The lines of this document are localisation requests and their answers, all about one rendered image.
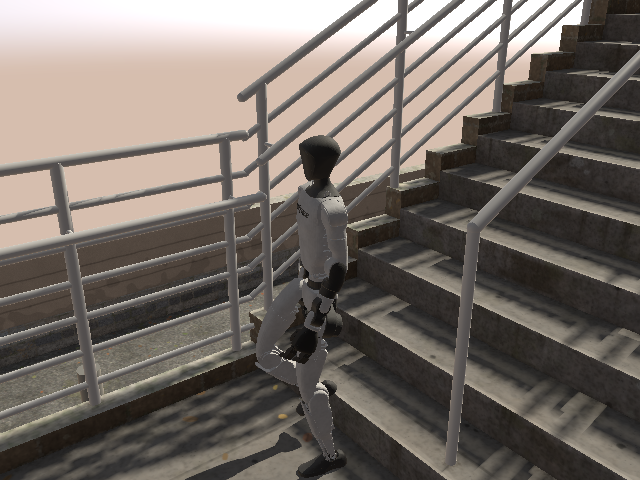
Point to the left robot foot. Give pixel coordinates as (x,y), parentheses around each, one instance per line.
(319,465)

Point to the left robot upper arm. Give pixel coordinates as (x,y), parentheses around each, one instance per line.
(335,218)

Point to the left robot forearm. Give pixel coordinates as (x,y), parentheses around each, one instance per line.
(321,305)

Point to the right robot shin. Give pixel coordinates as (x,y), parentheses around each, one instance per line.
(285,371)

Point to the right robot hand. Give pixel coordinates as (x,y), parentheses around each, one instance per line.
(304,311)

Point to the right robot upper arm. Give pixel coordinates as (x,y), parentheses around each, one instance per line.
(300,188)

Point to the left robot hand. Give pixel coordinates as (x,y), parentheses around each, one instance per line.
(303,340)

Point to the right robot forearm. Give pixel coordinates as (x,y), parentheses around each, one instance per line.
(303,273)

